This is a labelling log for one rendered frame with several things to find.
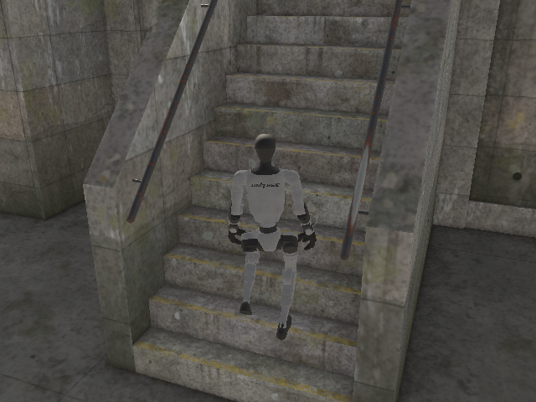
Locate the right robot upper arm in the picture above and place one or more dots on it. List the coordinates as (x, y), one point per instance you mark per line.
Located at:
(292, 177)

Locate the left robot forearm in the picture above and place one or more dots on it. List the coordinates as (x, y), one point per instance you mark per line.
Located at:
(234, 221)

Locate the right robot forearm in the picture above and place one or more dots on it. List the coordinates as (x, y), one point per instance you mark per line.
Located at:
(306, 222)

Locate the robot right hand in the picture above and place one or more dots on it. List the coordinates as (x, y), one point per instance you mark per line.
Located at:
(305, 237)

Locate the right robot foot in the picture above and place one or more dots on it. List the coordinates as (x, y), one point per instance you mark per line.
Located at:
(282, 332)

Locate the left robot upper arm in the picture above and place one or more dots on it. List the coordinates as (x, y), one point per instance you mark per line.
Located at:
(239, 179)

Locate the robot left hand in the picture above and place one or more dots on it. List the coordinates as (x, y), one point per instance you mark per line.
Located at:
(232, 236)

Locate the left robot thigh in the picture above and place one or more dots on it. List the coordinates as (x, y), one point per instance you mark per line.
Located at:
(249, 243)

